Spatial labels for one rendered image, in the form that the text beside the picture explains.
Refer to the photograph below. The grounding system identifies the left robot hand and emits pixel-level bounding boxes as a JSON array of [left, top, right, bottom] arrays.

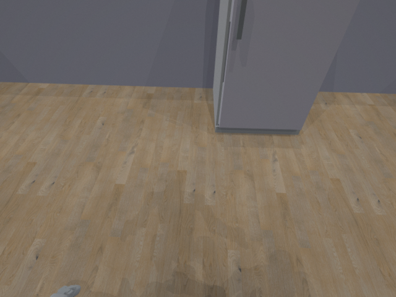
[[50, 285, 81, 297]]

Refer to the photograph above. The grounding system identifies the fridge door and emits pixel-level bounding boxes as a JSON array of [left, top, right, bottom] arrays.
[[219, 0, 360, 130]]

